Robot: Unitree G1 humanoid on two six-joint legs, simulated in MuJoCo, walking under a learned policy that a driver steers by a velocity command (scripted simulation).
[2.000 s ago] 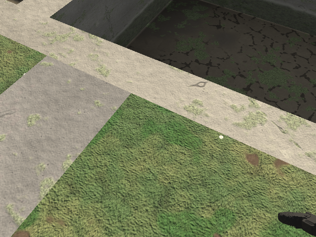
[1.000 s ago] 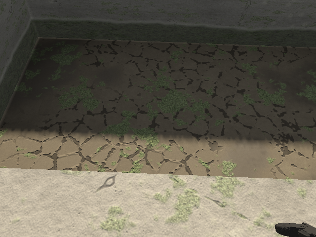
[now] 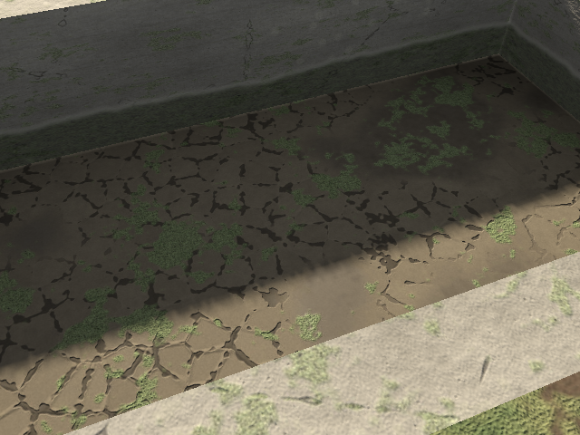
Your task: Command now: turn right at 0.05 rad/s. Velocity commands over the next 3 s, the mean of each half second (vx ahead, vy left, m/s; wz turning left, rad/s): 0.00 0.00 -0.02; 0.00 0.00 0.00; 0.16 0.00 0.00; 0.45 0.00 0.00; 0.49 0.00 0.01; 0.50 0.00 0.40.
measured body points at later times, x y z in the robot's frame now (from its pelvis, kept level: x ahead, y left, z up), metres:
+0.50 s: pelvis +0.01 +0.01 +0.00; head +0.02 +0.01 +0.45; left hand +0.07 +0.28 -0.14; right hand +0.05 -0.25 -0.14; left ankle -0.02 +0.12 -0.74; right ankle +0.03 -0.12 -0.74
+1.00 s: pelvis +0.01 +0.02 +0.00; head +0.02 +0.02 +0.45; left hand +0.02 +0.27 -0.15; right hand +0.00 -0.22 -0.15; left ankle -0.02 +0.12 -0.74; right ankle +0.03 -0.12 -0.74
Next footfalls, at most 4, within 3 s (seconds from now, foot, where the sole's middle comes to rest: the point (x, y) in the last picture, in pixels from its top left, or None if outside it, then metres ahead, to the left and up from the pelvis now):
1.48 right None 0.13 -0.13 -0.77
1.96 left None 0.47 0.08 -0.77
2.48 right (354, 406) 0.59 -0.11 -0.77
2.84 left None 0.48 0.08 -0.77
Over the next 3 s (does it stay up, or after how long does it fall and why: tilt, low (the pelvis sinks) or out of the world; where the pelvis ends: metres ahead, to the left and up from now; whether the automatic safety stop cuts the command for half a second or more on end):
stays up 0.48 -0.03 -0.02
